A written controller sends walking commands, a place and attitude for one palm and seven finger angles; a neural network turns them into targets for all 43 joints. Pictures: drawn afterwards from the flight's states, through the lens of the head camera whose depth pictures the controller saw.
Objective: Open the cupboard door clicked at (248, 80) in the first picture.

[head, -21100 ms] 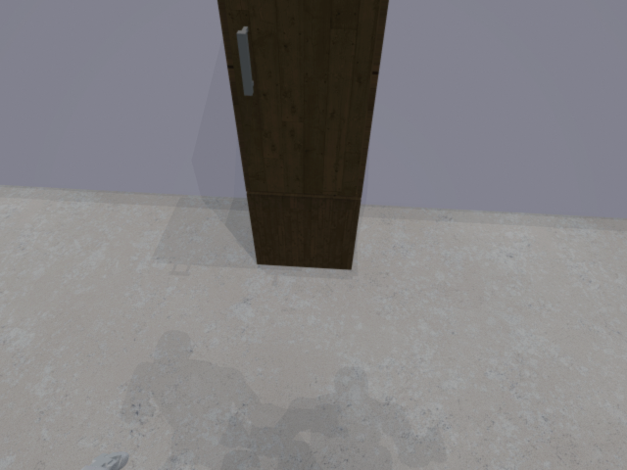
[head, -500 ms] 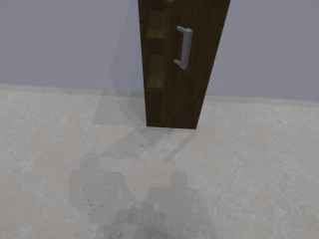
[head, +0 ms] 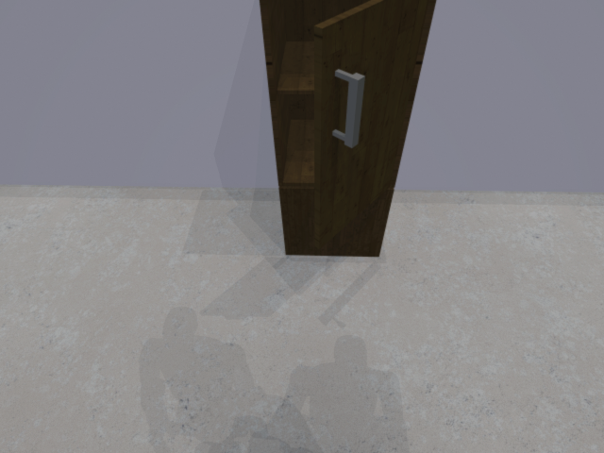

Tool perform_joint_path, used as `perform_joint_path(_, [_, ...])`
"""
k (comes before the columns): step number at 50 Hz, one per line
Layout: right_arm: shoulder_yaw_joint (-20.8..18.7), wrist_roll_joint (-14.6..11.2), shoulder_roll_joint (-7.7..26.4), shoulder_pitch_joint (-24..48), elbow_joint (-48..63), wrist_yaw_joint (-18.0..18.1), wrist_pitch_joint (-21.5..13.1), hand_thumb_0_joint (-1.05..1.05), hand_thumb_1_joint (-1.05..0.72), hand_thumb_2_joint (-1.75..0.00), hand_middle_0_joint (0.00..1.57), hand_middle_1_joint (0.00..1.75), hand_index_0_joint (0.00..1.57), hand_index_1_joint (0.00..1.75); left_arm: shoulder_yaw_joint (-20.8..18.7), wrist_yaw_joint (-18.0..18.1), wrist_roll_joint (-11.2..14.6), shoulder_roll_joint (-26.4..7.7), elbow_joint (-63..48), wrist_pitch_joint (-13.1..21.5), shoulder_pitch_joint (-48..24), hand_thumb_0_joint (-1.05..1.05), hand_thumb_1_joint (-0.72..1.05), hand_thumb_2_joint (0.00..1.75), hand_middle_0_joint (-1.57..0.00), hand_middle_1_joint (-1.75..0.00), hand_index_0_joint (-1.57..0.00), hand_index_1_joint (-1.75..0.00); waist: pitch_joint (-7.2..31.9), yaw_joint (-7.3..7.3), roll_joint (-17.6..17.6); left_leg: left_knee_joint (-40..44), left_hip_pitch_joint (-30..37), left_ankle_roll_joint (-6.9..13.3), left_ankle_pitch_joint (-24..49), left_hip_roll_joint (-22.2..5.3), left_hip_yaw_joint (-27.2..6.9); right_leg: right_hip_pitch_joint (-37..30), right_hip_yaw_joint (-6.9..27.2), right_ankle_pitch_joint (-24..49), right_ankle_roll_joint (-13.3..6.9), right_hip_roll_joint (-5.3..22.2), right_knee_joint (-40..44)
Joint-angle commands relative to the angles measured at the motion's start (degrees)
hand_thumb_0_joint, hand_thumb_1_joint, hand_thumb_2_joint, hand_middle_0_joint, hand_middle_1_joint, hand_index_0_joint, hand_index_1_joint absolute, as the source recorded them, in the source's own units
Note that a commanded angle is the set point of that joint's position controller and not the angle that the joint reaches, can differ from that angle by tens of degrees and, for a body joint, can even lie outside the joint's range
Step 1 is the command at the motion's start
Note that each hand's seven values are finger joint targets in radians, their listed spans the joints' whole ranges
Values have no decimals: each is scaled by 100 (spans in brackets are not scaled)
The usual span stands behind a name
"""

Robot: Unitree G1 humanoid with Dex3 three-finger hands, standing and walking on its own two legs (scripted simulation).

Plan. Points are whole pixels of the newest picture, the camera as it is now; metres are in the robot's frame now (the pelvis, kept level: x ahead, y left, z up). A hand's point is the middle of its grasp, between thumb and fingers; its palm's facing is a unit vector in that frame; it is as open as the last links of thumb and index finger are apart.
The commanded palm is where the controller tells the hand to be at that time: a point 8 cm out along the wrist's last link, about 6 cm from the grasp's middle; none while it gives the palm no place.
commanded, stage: let the arm hang, fingers relaxed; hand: left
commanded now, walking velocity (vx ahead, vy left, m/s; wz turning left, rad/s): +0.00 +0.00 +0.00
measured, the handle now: (346, 109) +0.71 -0.05 +0.08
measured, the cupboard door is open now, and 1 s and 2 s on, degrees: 49 49 49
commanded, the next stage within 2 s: look to check the result in 0.18 s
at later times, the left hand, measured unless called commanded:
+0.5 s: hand out of the picture +0.01 +0.18 -0.17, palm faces +0.04 -0.98 -0.20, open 7.4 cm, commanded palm none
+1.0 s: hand out of the picture +0.02 +0.19 -0.18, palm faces +0.01 -0.98 -0.21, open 7.4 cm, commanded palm none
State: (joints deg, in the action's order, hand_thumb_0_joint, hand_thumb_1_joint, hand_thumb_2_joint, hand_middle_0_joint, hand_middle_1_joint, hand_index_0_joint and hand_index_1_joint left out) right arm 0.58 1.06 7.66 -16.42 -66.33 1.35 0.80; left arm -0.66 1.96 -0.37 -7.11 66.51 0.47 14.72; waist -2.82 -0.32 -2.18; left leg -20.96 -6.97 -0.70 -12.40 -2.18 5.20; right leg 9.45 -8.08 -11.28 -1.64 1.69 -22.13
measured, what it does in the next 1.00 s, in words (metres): stands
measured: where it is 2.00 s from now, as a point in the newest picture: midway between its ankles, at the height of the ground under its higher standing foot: outside the picture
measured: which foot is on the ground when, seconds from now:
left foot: down 0.00-1.00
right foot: down 0.00-1.00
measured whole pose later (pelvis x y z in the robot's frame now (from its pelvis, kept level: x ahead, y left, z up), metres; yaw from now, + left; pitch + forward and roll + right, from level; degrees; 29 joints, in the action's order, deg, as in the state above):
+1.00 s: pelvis +0.01 +0.02 +0.00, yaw -3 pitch -1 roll +0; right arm -0.5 1.0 8.5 -14.2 -65.1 2.1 1.1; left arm -2.2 1.5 -0.7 -7.9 65.0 -0.4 14.4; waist -3.4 0.1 -1.3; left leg -23.5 -7.3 0.3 -15.3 -2.0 7.9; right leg 11.1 -5.2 -13.0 -0.4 2.0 -24.8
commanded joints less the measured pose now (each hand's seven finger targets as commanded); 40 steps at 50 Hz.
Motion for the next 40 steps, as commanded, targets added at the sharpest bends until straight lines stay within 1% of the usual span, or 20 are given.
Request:
perform_joint_path(1, [-78,19,400,-464,62,53,-80,0,-90,-90,20,30,20,30,-122,27,-8,-684,-101,78,305,0,90,90,-20,-30,-20,-30,-170,-6,136,409,-354,128,373,-449,-371,-8,663,221,-56,578,503])
perform_joint_path(4, [-81,16,386,-450,57,68,-93,0,-90,-90,20,30,20,30,-107,26,-3,-639,-54,91,401,0,90,90,-20,-30,-20,-30,-153,-5,54,394,-295,135,444,-443,-372,-5,691,358,-59,572,489])
perform_joint_path(8, [-89,11,373,-488,62,77,-104,0,-90,-90,20,30,20,30,-106,29,-8,-605,-42,96,453,0,90,90,-20,-30,-20,-30,-138,-9,66,394,-273,142,504,-452,-381,-26,670,448,-53,573,461])
perform_joint_path(9, [-87,11,386,-483,63,78,-101,0,-90,-90,20,30,20,30,-105,30,-9,-603,-37,97,456,0,90,90,-20,-30,-20,-30,-149,-14,152,395,-266,146,501,-460,-376,-9,667,462,-51,571,462])
perform_joint_path(12, [-92,12,368,-491,56,79,-96,0,-90,-90,20,30,20,30,-106,31,-13,-575,-43,89,470,0,90,90,-20,-30,-20,-30,-265,-12,129,408,-320,142,438,-457,-366,43,660,379,-36,564,472])
perform_joint_path(14, [-93,12,383,-491,63,81,-108,0,-90,-90,20,30,20,30,-110,32,-14,-579,-42,96,465,0,90,90,-20,-30,-20,-30,-183,-20,110,412,-265,154,554,-467,-375,-5,675,518,-41,563,431])
perform_joint_path(15, [-100,1,379,-510,69,81,-103,0,-90,-90,20,30,20,30,-115,40,-17,-585,-58,95,461,0,90,90,-20,-30,-20,-30,-205,-9,189,403,-303,157,544,-470,-387,-18,631,484,-32,552,429])
perform_joint_path(16, [-92,10,392,-500,71,79,-107,0,-90,-90,20,30,20,30,-108,35,-15,-571,-57,90,466,0,90,90,-20,-30,-20,-30,-227,-12,155,413,-312,152,517,-466,-377,-6,646,468,-26,562,422])
perform_joint_path(20, [-105,0,413,-485,88,80,-125,0,-90,-90,20,30,20,30,-127,33,-19,-598,-80,97,463,0,90,90,-20,-30,-20,-30,-131,-9,164,409,-259,169,643,-472,-384,-57,634,574,-22,561,388])
perform_joint_path(23, [-101,9,427,-465,77,77,-132,0,-90,-90,20,30,20,30,-121,28,-16,-614,-88,97,433,0,90,90,-20,-30,-20,-30,-135,-11,164,423,-246,165,715,-475,-379,-65,639,672,-16,577,362])
perform_joint_path(24, [-99,9,440,-459,78,78,-134,0,-90,-90,20,30,20,30,-122,28,-14,-623,-93,101,446,0,90,90,-20,-30,-20,-30,-88,-9,203,414,-208,165,740,-480,-384,-87,643,710,-17,575,360])
perform_joint_path(25, [-106,2,437,-457,84,80,-128,0,-90,-90,20,30,20,30,-128,35,-20,-604,-110,100,433,0,90,90,-20,-30,-20,-30,-148,-8,262,406,-247,176,724,-480,-401,-72,624,666,-14,555,363])
perform_joint_path(26, [-98,8,438,-441,67,76,-127,0,-90,-90,20,30,20,30,-118,33,-17,-606,-103,94,421,0,90,90,-20,-30,-20,-30,-198,-10,196,422,-265,168,697,-475,-392,-41,644,633,-13,572,370])
perform_joint_path(28, [-100,8,450,-447,76,76,-144,0,-90,-90,20,30,20,30,-129,28,-19,-640,-112,105,416,0,90,90,-20,-30,-20,-30,-120,-11,228,426,-210,177,868,-481,-396,-106,637,828,-14,581,332])
perform_joint_path(31, [-102,9,459,-420,71,72,-132,0,-90,-90,20,30,20,30,-123,31,-15,-641,-115,99,411,0,90,90,-20,-30,-20,-30,-162,-6,232,422,-229,169,776,-479,-383,-80,630,729,-4,580,353])
perform_joint_path(32, [-101,11,475,-428,62,71,-137,0,-90,-90,20,30,20,30,-124,27,-18,-648,-123,101,392,0,90,90,-20,-30,-20,-30,-140,-18,137,435,-221,168,786,-474,-380,-100,648,731,-7,585,361])
perform_joint_path(35, [-105,1,490,-410,79,70,-137,0,-90,-90,20,30,20,30,-136,30,-20,-684,-139,106,373,0,90,90,-20,-30,-20,-30,-135,-6,220,433,-229,177,822,-478,-400,-132,620,761,-10,581,367])
perform_joint_path(38, [-99,11,521,-382,61,68,-143,0,-90,-90,20,30,20,30,-124,23,-13,-704,-137,105,351,0,90,90,-20,-30,-20,-30,-91,-11,142,443,-185,166,862,-473,-404,-155,644,813,-4,593,357])
perform_joint_path(39, [-103,9,535,-372,69,69,-143,0,-90,-90,20,30,20,30,-125,23,-12,-713,-138,109,339,0,90,90,-20,-30,-20,-30,-67,-18,166,440,-167,168,887,-482,-401,-163,640,833,-5,588,357])
perform_joint_path(40, [-104,1,549,-356,86,69,-142,0,-90,-90,20,30,20,30,-131,26,-15,-716,-152,105,342,0,90,90,-20,-30,-20,-30,-122,-4,134,432,-198,175,877,-474,-411,-136,628,789,-1,583,364])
